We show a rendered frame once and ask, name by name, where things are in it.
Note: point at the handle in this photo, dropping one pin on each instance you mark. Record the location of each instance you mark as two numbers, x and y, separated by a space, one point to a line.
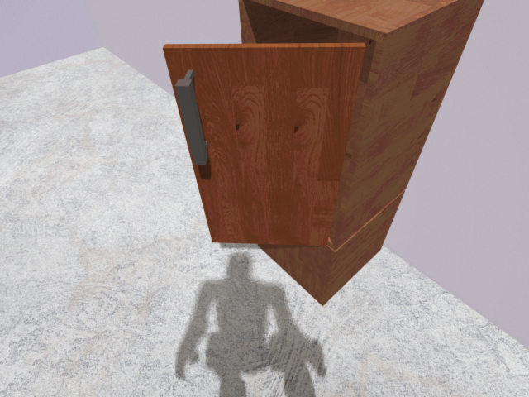
189 109

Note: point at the cupboard door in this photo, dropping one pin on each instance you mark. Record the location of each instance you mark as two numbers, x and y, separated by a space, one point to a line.
277 119

